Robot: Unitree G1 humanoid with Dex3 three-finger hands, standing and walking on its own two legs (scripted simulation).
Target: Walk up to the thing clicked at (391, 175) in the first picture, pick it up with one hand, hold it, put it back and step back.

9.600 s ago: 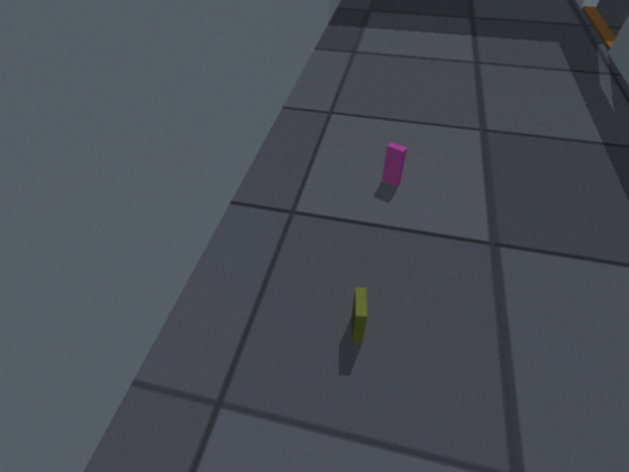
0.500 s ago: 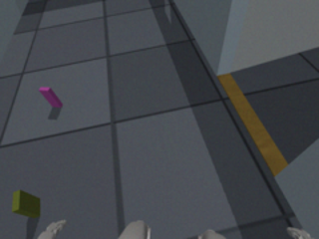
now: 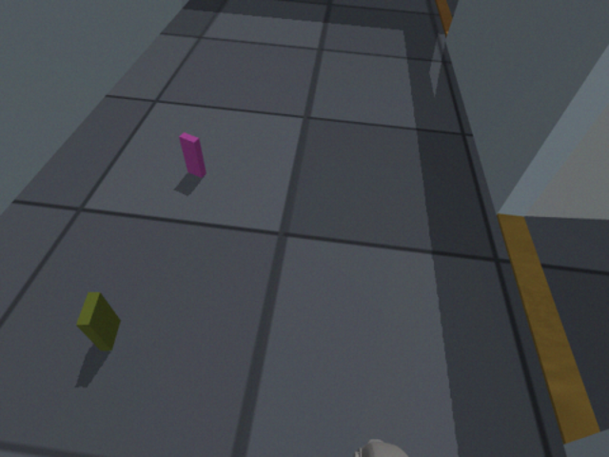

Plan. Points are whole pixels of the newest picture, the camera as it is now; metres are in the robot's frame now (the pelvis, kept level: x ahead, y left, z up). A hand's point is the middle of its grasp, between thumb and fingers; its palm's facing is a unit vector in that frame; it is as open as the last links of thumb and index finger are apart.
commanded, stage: walk up
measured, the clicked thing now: (193, 155) +1.45 +0.50 -0.65
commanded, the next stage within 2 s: stand in 1.48 s
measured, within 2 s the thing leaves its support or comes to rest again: neither
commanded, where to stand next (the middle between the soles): +0.09 -0.03 m, yaw +12 degrees
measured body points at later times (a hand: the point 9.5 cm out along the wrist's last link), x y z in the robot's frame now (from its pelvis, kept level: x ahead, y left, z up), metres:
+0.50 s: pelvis +0.02 +0.01 -0.01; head +0.05 +0.03 +0.44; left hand +0.03 +0.34 -0.13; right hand +0.17 -0.29 -0.11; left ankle +0.03 +0.13 -0.72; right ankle +0.04 -0.14 -0.70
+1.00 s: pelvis +0.02 -0.02 +0.01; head +0.04 -0.01 +0.46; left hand +0.03 +0.30 -0.12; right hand +0.18 -0.30 -0.11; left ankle +0.03 +0.13 -0.72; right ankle +0.06 -0.16 -0.72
